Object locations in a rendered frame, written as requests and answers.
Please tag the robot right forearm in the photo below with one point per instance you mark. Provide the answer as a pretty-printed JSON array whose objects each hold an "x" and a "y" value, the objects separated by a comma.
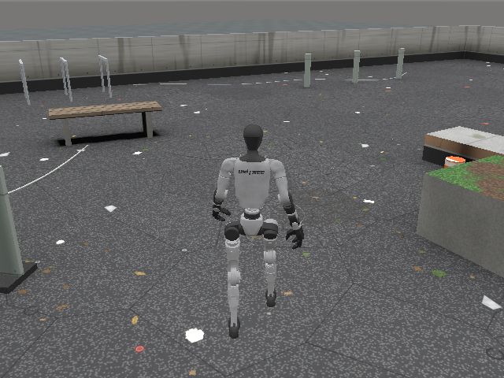
[{"x": 292, "y": 214}]

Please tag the left robot upper arm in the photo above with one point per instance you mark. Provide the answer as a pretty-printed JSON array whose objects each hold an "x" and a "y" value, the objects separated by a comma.
[{"x": 224, "y": 176}]

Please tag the right robot upper arm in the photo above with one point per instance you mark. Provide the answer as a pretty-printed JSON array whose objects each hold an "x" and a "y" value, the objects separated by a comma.
[{"x": 281, "y": 180}]

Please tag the robot left hand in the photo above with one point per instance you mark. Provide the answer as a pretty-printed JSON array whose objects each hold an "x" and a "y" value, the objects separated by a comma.
[{"x": 218, "y": 217}]

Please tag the robot left forearm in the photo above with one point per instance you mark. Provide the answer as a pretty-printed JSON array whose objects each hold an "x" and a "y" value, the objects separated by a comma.
[{"x": 217, "y": 203}]

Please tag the left robot shin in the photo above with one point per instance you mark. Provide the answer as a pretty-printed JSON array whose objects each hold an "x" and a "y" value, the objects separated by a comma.
[{"x": 233, "y": 300}]

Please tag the humanoid robot torso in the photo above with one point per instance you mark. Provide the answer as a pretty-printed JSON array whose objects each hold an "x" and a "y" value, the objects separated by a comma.
[{"x": 251, "y": 190}]

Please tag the robot right hand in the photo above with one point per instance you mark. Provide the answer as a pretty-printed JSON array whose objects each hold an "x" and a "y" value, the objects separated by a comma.
[{"x": 299, "y": 237}]

